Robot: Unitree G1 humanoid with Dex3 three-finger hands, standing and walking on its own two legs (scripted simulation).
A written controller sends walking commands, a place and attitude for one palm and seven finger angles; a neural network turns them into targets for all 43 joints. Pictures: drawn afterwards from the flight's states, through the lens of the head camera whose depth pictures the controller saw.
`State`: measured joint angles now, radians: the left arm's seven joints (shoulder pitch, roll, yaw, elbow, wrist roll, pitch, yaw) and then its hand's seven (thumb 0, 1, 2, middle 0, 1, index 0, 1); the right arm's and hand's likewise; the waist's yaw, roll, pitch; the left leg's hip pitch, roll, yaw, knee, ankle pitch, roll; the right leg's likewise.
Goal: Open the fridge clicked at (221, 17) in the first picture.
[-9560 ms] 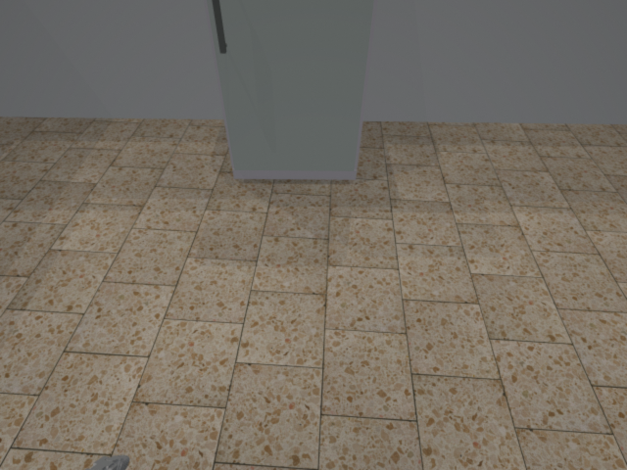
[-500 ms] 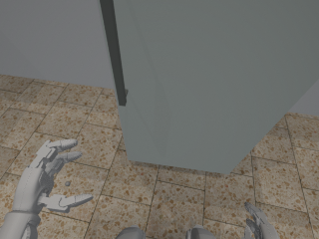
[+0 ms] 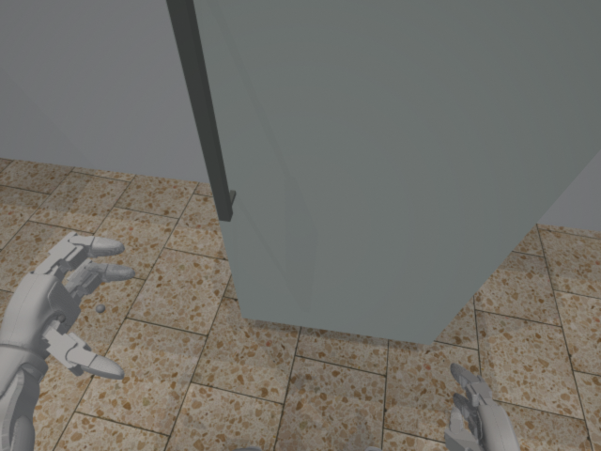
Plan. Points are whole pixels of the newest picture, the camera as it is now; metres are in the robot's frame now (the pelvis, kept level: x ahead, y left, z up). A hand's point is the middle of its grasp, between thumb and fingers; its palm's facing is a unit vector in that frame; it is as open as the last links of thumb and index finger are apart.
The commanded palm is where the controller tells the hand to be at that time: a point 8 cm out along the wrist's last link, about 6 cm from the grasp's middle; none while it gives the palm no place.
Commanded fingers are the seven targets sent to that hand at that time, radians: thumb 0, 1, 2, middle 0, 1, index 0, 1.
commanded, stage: raise the hand to about handle height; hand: left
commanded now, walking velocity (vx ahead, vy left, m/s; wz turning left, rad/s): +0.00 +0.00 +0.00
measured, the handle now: (211, 118) +0.52 +0.18 +0.15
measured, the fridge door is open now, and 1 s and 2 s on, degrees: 0 0 0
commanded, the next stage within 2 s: move the hooked fingers beside the handle in 0.60 s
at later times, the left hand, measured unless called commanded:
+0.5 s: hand (101, 296) +0.27 +0.26 +0.08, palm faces -0.01 -1.00 -0.05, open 14.0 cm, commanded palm +0.24 +0.31 +0.09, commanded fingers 0.00 -0.50 0.30 -0.30 -1.20 -0.30 -1.20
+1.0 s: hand (113, 270) +0.30 +0.26 +0.08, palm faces -0.06 -1.00 -0.04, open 14.0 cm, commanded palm +0.28 +0.31 +0.08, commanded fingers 0.00 -0.50 0.30 -0.30 -1.20 -0.30 -1.20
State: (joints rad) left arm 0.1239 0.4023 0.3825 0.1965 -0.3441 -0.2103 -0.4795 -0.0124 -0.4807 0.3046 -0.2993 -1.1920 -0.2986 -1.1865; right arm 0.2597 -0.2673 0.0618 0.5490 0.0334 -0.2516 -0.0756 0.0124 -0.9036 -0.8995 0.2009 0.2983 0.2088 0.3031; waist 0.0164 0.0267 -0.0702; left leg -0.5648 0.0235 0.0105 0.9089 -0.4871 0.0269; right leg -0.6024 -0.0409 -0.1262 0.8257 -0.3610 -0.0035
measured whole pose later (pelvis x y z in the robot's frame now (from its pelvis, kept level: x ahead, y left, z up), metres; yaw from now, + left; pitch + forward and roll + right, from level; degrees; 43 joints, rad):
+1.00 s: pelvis -0.01 +0.00 +0.00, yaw +0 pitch +8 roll -2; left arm -0.14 0.43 0.41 0.46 -0.32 -0.24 -0.54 -0.01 -0.50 0.30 -0.30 -1.20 -0.30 -1.20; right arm 0.28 -0.28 0.05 0.58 0.03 -0.25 -0.09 0.01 -0.90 -0.90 0.20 0.30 0.21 0.30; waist 0.00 0.01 -0.05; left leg -0.55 0.02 0.03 0.86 -0.45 0.03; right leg -0.60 -0.04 -0.11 0.79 -0.33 -0.01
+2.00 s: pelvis -0.01 -0.01 -0.01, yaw -2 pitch +16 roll -2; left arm -0.67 0.60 0.48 1.04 -0.21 -0.33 -0.54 -0.01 -0.49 0.30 -0.30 -1.20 -0.30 -1.20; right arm 0.37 -0.30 0.04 0.60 0.03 -0.06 -0.06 0.01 -0.91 -0.90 0.20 0.30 0.21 0.30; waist -0.10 0.00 -0.07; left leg -0.72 0.04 0.03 0.91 -0.46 0.02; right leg -0.78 -0.02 -0.10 0.84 -0.33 -0.02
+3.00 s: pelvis +0.00 +0.01 -0.01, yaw -3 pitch +18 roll -3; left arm -0.75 0.60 0.46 1.09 -0.15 -0.34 -0.46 -0.01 -0.50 0.30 -0.30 -1.20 -0.30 -1.20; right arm 0.35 -0.28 0.05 0.56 0.01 0.05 -0.04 0.00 -0.91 -0.90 0.20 0.30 0.21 0.30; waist -0.13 0.00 -0.09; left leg -0.78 0.04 0.04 0.96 -0.49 0.04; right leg -0.83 -0.02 -0.09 0.85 -0.34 0.00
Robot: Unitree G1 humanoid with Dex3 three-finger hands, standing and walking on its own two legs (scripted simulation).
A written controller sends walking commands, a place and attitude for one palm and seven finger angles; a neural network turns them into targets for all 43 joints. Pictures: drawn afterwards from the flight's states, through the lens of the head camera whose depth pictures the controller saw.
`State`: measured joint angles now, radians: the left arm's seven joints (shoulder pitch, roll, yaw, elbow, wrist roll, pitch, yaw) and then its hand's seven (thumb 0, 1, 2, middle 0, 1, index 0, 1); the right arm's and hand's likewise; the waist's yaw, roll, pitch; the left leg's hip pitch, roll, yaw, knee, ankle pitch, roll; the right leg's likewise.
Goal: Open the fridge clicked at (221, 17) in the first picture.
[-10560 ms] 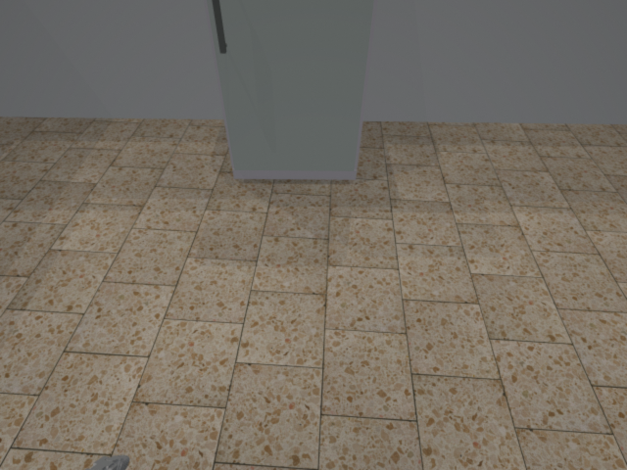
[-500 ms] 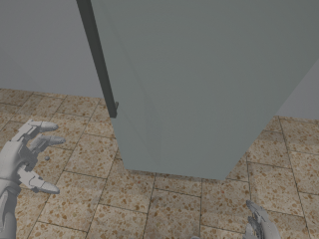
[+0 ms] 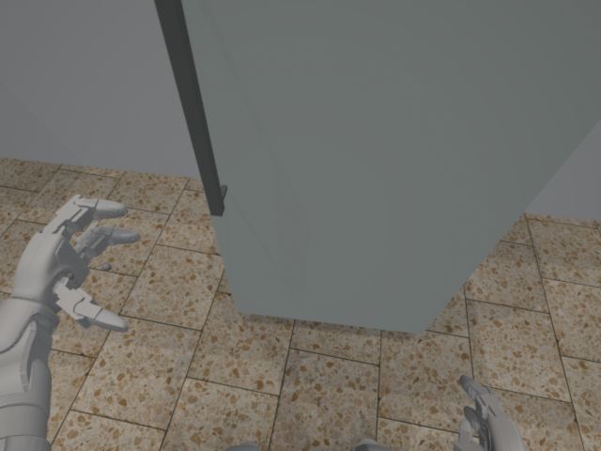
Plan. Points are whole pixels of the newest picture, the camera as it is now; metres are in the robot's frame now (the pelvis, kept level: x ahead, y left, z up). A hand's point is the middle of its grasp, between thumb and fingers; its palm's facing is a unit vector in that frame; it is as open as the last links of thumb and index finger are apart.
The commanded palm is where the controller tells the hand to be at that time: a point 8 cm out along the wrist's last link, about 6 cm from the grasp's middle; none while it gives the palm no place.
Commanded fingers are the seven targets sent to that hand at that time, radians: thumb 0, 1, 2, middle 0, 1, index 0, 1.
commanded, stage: move the hooked fingers beside the handle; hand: left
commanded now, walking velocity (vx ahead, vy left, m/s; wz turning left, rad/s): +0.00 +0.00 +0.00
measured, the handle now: (201, 113) +0.53 +0.18 +0.14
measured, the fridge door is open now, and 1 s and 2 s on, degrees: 0 0 0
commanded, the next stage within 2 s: none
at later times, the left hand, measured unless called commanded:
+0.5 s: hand (135, 226) +0.37 +0.25 +0.08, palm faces -0.05 -1.00 -0.03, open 14.0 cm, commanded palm +0.35 +0.30 +0.07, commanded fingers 0.00 -0.50 0.30 -0.30 -1.20 -0.30 -1.20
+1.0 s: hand (152, 186) +0.44 +0.25 +0.08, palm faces -0.05 -1.00 -0.02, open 14.0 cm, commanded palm +0.42 +0.30 +0.07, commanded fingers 0.00 -0.50 0.30 -0.30 -1.20 -0.30 -1.20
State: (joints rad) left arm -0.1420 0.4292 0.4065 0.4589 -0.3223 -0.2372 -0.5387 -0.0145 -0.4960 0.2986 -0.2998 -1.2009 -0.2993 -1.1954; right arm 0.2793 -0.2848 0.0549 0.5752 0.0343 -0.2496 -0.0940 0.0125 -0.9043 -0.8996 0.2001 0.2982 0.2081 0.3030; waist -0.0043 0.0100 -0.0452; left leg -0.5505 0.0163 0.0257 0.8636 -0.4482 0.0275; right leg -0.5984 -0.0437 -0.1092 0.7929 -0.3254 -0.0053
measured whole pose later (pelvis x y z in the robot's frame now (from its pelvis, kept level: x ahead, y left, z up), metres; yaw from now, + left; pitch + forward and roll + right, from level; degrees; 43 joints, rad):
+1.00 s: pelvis +0.00 -0.01 -0.01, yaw -2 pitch +16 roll -2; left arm -0.67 0.60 0.48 1.04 -0.21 -0.33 -0.54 -0.01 -0.49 0.30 -0.30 -1.20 -0.30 -1.20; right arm 0.37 -0.30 0.04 0.60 0.03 -0.06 -0.06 0.01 -0.91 -0.90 0.20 0.30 0.21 0.30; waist -0.10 0.00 -0.07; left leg -0.72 0.04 0.03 0.91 -0.46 0.02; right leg -0.78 -0.02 -0.10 0.84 -0.33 -0.02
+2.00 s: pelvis +0.01 +0.01 -0.02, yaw -2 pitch +18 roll -3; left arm -0.75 0.60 0.46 1.09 -0.15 -0.34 -0.46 -0.01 -0.50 0.30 -0.30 -1.20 -0.30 -1.20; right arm 0.35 -0.28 0.05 0.56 0.01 0.05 -0.04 0.00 -0.91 -0.90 0.20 0.30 0.21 0.30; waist -0.13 0.00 -0.09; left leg -0.78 0.04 0.04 0.96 -0.49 0.04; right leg -0.83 -0.02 -0.09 0.85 -0.34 0.00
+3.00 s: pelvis +0.01 +0.00 -0.02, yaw -2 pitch +19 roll -3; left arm -0.81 0.56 0.42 1.11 -0.15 -0.36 -0.42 -0.01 -0.49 0.30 -0.31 -1.21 -0.34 -1.23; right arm 0.39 -0.28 0.05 0.59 0.01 0.04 -0.03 0.01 -0.91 -0.90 0.20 0.30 0.21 0.30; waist -0.13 0.01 -0.09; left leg -0.80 0.04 0.03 0.96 -0.49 0.03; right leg -0.85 -0.02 -0.09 0.86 -0.34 0.00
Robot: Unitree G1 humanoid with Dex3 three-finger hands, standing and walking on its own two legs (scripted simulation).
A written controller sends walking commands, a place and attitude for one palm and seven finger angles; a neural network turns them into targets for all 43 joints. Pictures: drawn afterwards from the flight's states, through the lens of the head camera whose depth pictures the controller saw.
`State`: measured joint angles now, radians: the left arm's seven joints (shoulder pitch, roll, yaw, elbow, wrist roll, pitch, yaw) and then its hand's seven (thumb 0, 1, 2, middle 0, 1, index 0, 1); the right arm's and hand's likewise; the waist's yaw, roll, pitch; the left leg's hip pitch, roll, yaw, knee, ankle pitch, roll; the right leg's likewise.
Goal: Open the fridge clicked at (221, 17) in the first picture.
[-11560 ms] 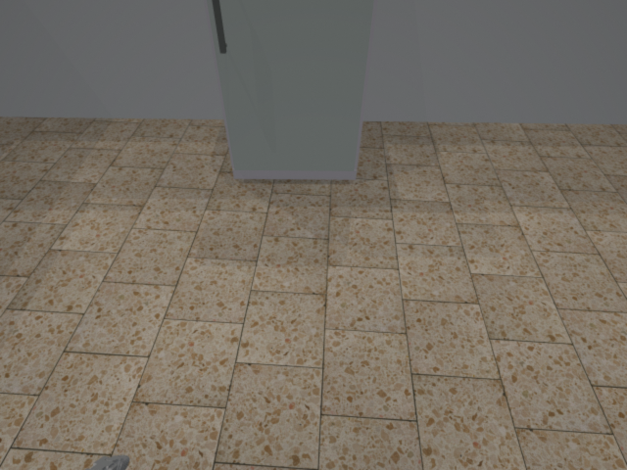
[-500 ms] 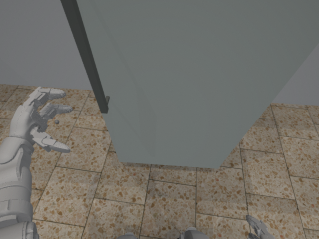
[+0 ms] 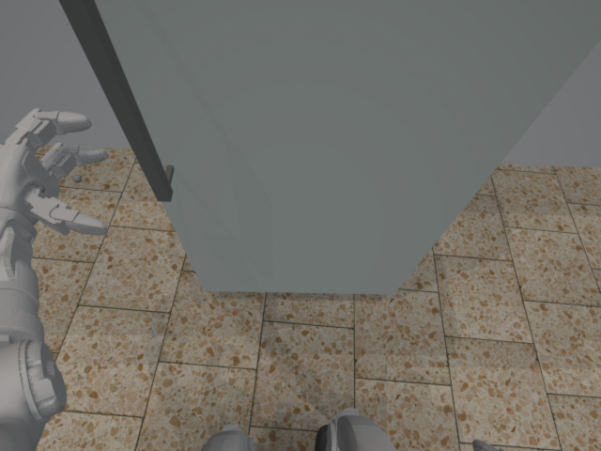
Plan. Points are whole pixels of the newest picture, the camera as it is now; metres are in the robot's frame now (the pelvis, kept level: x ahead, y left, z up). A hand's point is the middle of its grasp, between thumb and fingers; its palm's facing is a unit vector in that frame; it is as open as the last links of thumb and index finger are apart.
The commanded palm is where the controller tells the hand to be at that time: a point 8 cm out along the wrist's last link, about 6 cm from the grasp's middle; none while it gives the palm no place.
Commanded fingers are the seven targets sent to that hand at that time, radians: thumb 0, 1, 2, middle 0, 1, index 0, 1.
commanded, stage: move the hooked fingers beside the handle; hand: left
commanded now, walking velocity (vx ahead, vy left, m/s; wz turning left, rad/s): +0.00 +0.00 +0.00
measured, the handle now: (126, 86) +0.52 +0.21 +0.15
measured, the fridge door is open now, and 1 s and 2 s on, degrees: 0 0 0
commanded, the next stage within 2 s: feel for the door with the fingertips in 1.10 s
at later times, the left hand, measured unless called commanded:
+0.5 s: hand (88, 154) +0.48 +0.27 +0.08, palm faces -0.04 -1.00 -0.02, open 14.0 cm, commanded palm +0.45 +0.32 +0.07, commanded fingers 0.00 -0.50 0.30 -0.30 -1.20 -0.30 -1.20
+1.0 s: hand (89, 164) +0.47 +0.27 +0.07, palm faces -0.02 -1.00 -0.02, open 14.0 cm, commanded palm +0.44 +0.32 +0.07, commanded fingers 0.00 -0.50 0.30 -0.30 -1.20 -0.30 -1.20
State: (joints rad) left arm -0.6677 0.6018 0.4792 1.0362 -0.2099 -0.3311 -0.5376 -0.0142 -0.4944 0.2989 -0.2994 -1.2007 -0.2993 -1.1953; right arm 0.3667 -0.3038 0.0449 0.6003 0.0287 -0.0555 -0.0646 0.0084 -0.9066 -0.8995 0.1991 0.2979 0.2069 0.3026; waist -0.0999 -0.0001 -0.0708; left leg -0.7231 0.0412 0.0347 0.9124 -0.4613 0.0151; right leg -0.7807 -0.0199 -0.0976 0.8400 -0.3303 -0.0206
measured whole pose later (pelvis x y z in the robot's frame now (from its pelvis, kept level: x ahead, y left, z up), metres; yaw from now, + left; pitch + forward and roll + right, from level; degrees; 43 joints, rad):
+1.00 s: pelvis +0.01 +0.02 -0.01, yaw -1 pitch +18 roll -3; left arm -0.75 0.60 0.46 1.09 -0.15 -0.34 -0.46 -0.01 -0.50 0.30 -0.30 -1.20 -0.30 -1.20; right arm 0.35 -0.28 0.05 0.56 0.01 0.05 -0.04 0.00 -0.91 -0.90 0.20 0.30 0.21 0.30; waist -0.13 0.00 -0.09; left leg -0.78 0.04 0.04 0.96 -0.49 0.04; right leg -0.83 -0.02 -0.09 0.85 -0.34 0.00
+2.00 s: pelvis +0.01 +0.01 -0.01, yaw +0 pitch +19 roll -3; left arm -0.81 0.56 0.42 1.11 -0.15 -0.36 -0.42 -0.01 -0.49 0.30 -0.31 -1.21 -0.34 -1.23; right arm 0.39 -0.28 0.05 0.59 0.01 0.04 -0.03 0.01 -0.91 -0.90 0.20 0.30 0.21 0.30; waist -0.13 0.01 -0.09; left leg -0.80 0.04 0.03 0.96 -0.49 0.03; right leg -0.85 -0.02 -0.09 0.86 -0.34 0.00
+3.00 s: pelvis +0.01 +0.01 +0.00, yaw -1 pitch +17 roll -2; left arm -0.67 0.43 0.35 0.97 -0.15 -0.37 -0.30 -0.01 -0.49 0.30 -0.30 -1.20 -0.30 -1.20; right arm 0.38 -0.27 0.04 0.58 0.02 0.04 -0.01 0.01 -0.91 -0.90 0.20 0.30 0.21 0.30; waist -0.11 0.02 -0.10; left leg -0.73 0.04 0.04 0.92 -0.48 0.02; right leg -0.79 -0.02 -0.08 0.85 -0.34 -0.01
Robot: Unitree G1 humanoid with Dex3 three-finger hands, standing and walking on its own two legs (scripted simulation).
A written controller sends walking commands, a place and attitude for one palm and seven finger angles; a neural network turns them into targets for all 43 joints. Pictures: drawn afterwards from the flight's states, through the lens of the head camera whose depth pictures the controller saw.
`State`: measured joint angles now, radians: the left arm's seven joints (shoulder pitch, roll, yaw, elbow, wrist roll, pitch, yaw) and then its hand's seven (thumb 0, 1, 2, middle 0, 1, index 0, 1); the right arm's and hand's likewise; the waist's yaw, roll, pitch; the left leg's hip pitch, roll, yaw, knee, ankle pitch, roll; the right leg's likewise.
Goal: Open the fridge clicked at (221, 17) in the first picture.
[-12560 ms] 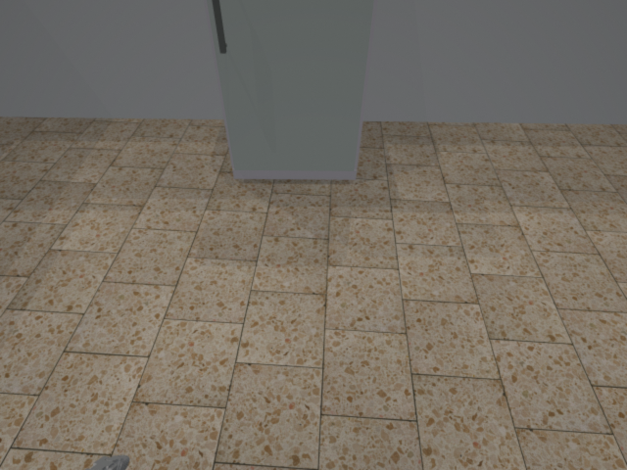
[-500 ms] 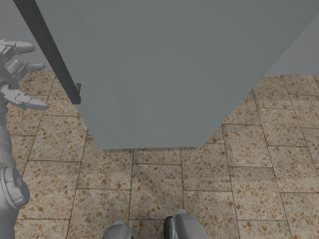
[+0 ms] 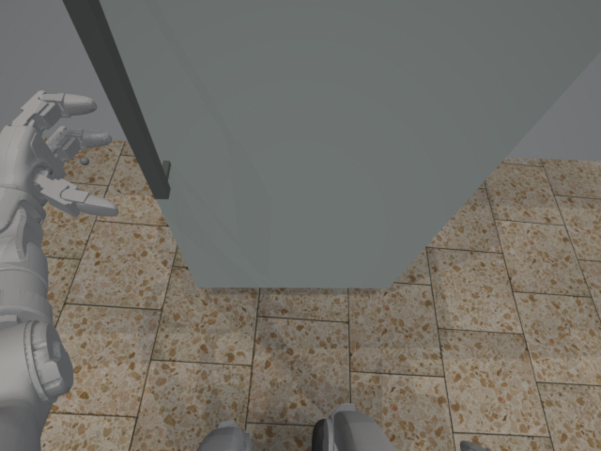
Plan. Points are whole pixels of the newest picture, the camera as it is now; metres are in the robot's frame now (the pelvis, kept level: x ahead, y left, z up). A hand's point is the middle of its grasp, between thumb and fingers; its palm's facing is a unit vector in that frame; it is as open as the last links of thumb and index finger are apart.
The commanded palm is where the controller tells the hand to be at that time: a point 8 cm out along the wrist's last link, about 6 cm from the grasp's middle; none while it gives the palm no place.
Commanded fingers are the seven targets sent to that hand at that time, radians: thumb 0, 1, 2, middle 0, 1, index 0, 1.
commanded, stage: move the hooked fingers beside the handle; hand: left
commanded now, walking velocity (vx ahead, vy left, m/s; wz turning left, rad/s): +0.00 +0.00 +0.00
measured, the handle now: (124, 77) +0.51 +0.19 +0.16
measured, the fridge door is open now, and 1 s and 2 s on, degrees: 0 0 0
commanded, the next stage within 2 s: feel for the door with the fingertips in 0.10 s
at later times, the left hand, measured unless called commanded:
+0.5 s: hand (104, 165) +0.45 +0.23 +0.08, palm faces -0.05 -1.00 +0.00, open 14.0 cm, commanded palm +0.43 +0.28 +0.08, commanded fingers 0.00 -0.50 0.30 -0.30 -1.20 -0.30 -1.20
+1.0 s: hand (109, 153) +0.47 +0.23 +0.08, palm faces -0.02 -1.00 -0.01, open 13.7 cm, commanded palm +0.46 +0.27 +0.08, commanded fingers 0.00 -0.50 0.30 -0.30 -1.20 -0.30 -1.20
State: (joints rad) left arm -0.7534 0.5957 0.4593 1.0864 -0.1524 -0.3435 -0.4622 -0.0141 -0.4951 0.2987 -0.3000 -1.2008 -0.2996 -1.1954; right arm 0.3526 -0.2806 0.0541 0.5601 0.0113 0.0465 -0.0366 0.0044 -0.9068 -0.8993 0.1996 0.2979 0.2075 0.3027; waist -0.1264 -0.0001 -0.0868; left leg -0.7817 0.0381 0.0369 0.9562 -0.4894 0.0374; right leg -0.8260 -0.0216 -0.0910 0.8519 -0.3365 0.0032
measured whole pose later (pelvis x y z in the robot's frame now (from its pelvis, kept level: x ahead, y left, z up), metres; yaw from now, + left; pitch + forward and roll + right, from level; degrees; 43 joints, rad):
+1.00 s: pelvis +0.00 -0.01 +0.00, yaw +0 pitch +19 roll -3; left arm -0.81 0.56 0.42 1.11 -0.15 -0.36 -0.42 -0.01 -0.49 0.30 -0.31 -1.21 -0.34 -1.23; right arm 0.39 -0.28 0.05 0.59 0.01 0.04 -0.03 0.01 -0.91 -0.90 0.20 0.30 0.21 0.30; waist -0.13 0.01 -0.09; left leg -0.80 0.04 0.03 0.96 -0.49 0.03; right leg -0.85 -0.02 -0.09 0.86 -0.34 0.00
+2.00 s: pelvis +0.00 -0.01 +0.00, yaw +0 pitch +17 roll -2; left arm -0.67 0.43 0.35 0.97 -0.15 -0.37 -0.30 -0.01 -0.49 0.30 -0.30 -1.20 -0.30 -1.20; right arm 0.38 -0.27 0.04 0.58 0.02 0.04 -0.01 0.01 -0.91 -0.90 0.20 0.30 0.21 0.30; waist -0.11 0.02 -0.10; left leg -0.73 0.04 0.04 0.92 -0.48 0.02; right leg -0.79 -0.02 -0.08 0.85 -0.34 -0.01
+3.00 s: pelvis +0.00 -0.01 +0.00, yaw +0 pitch +16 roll -2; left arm -0.71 0.40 0.31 1.00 -0.15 -0.40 -0.28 -0.01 -0.49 0.30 -0.30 -1.20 -0.30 -1.20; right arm 0.37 -0.27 0.03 0.61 0.01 0.02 -0.02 0.01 -0.91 -0.90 0.20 0.30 0.21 0.30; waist -0.11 0.01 -0.09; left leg -0.74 0.03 0.04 0.93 -0.47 0.03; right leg -0.80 -0.02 -0.08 0.86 -0.34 -0.01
